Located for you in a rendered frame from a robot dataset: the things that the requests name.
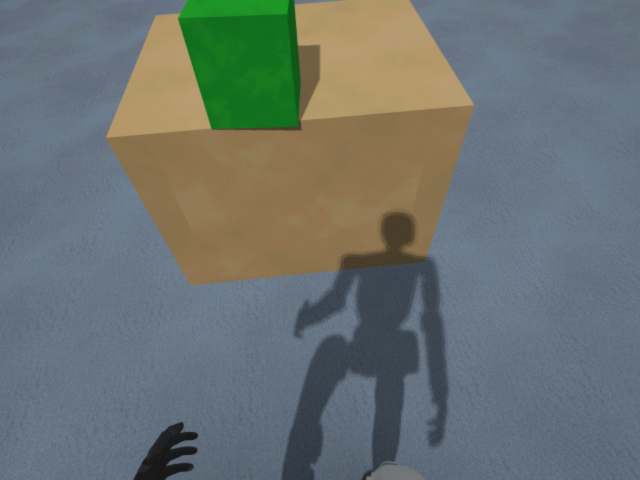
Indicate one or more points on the carton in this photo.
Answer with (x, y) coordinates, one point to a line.
(245, 58)

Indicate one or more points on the robot right shin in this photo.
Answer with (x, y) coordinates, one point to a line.
(387, 463)

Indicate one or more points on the pedestal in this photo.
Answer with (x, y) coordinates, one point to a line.
(359, 183)

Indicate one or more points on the left robot hand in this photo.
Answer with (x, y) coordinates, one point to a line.
(154, 466)

